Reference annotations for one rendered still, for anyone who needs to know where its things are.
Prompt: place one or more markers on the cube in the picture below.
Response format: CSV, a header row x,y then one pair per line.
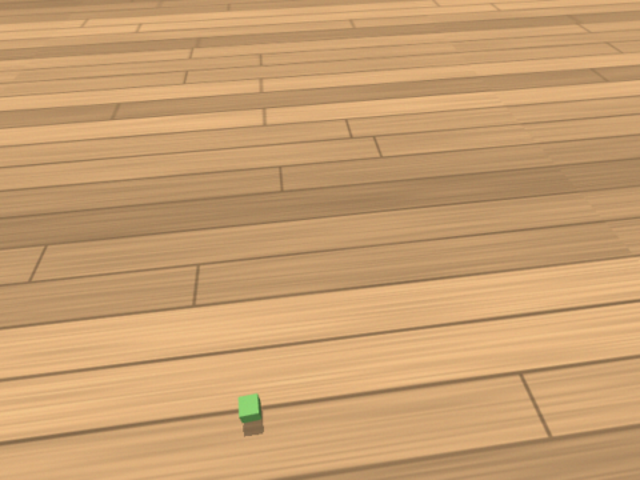
x,y
249,408

